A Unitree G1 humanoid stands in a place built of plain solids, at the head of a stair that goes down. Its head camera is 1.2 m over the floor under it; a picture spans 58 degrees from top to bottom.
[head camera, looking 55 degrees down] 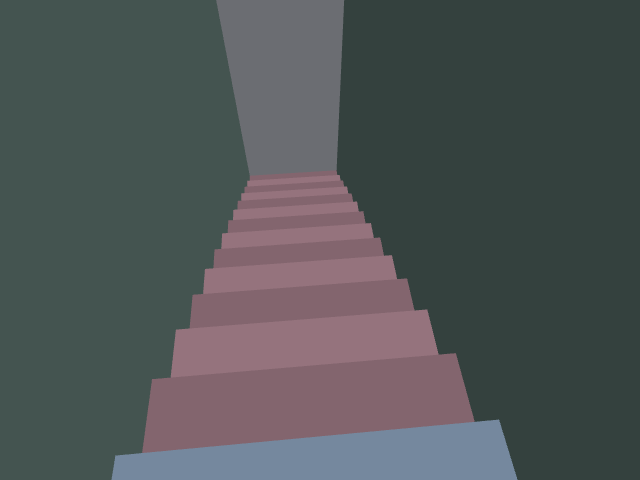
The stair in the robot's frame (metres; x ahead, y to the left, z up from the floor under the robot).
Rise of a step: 0.18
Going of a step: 0.25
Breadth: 1.00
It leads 5 degrees to the left of straight ahead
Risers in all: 14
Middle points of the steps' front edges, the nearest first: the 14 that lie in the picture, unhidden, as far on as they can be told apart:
0.22 0.02 0.00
0.47 0.04 -0.18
0.72 0.06 -0.37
0.97 0.09 -0.55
1.21 0.11 -0.73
1.46 0.13 -0.92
1.71 0.15 -1.10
1.96 0.17 -1.29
2.21 0.19 -1.47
2.45 0.22 -1.65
2.70 0.24 -1.84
2.95 0.26 -2.02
3.20 0.28 -2.20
3.44 0.30 -2.39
